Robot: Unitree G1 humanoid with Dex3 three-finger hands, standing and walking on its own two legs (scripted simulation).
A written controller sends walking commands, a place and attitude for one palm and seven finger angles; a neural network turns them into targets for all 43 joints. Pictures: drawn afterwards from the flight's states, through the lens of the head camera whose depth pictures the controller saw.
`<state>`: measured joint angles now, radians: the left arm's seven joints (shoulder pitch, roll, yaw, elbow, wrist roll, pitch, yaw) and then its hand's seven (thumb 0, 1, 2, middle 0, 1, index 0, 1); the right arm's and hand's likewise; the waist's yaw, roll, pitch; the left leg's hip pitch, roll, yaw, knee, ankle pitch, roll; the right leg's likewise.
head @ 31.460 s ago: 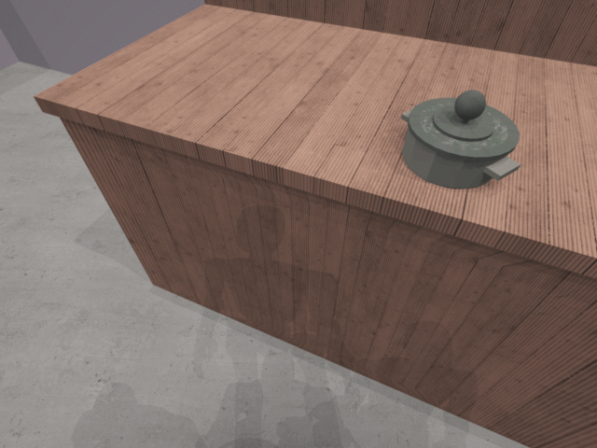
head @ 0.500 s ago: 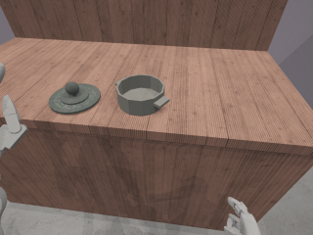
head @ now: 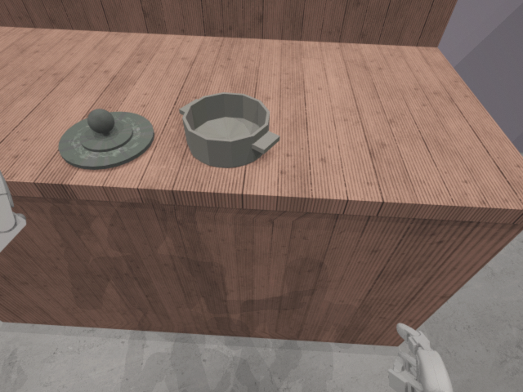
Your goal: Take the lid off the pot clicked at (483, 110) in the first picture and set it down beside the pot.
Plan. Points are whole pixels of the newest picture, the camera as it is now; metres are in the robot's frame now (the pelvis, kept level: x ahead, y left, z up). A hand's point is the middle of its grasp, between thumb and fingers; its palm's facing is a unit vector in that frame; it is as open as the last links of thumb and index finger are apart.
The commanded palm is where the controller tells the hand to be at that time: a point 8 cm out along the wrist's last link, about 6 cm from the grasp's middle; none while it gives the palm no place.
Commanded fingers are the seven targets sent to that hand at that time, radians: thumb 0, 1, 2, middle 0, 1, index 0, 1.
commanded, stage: step back with the hand held close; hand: left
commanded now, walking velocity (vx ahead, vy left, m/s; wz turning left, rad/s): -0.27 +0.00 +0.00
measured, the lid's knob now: (101, 121) +0.55 +0.35 +0.12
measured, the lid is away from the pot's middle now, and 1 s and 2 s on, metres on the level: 0.24 0.24 0.24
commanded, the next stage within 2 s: stop stepping back and stand still in 0.86 s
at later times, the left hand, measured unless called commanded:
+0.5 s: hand out of the picture +0.11 +0.24 +0.28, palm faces +0.56 -0.77 -0.31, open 7.4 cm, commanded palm +0.05 +0.29 +0.28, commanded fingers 0.00 0.90 0.90 -0.20 -0.30 -0.20 -0.30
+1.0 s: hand out of the picture -0.04 +0.29 +0.27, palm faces +0.66 -0.72 -0.22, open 7.4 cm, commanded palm -0.13 +0.31 +0.28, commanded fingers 0.00 0.90 0.90 -0.20 -0.30 -0.20 -0.30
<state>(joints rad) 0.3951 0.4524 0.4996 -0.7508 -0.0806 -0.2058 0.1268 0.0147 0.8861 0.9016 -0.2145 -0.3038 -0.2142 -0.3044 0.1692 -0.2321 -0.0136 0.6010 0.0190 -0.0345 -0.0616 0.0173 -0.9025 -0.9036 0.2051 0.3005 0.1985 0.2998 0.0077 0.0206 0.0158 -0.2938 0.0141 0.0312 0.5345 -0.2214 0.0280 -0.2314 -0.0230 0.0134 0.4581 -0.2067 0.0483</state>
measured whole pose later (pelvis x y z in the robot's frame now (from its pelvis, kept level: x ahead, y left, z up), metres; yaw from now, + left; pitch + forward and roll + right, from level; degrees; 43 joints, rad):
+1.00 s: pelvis -0.21 +0.02 -0.05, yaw +9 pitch -1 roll -3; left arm 0.10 0.53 0.54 -0.68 -0.10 -0.12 0.17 0.01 0.89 0.90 -0.21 -0.30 -0.21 -0.30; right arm 0.21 -0.17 -0.03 0.65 0.02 -0.03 -0.02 0.02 -0.90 -0.90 0.21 0.30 0.20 0.30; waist -0.02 -0.01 -0.03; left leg -0.71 0.06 0.14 0.67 -0.20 -0.03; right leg -0.25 0.04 -0.07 0.81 -0.59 -0.07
